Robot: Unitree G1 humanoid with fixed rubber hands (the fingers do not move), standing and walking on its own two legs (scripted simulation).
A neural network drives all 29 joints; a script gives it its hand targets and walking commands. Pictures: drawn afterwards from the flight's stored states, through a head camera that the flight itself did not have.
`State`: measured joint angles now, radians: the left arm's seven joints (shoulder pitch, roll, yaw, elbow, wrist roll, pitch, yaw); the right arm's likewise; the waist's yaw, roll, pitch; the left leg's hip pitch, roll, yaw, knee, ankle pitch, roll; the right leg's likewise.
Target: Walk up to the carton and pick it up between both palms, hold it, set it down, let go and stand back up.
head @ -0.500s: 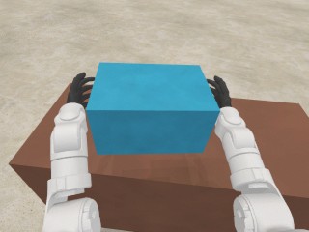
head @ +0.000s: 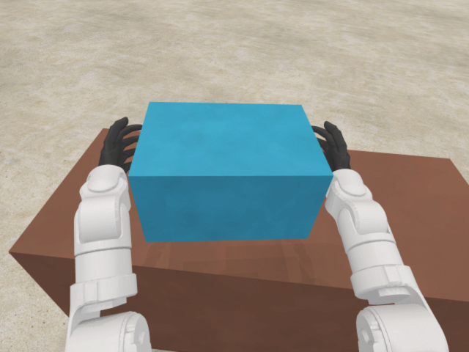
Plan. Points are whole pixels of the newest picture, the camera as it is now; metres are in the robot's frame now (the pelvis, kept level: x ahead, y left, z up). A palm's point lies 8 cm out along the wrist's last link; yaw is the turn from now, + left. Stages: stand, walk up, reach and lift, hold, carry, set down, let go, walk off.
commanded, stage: hold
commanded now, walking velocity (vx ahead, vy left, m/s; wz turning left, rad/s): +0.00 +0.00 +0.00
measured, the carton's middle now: (227, 169) +0.37 +0.00 +0.14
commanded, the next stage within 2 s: set down in 0.42 s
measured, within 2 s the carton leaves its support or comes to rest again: neither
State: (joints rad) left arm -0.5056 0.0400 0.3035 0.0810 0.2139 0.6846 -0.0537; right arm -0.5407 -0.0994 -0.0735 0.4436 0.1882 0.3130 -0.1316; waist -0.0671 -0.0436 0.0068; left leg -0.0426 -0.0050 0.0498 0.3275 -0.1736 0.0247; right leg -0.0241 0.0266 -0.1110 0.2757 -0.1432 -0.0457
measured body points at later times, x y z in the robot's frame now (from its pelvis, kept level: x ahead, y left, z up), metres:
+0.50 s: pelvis -0.01 +0.00 +0.00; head -0.05 +0.02 +0.45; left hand +0.36 +0.19 +0.18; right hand +0.36 -0.18 +0.16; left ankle +0.01 +0.10 -0.75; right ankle +0.02 -0.09 -0.75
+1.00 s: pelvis +0.01 +0.00 +0.00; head +0.00 +0.03 +0.45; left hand +0.39 +0.19 +0.13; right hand +0.38 -0.17 +0.11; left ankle +0.01 +0.10 -0.75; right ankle +0.02 -0.09 -0.75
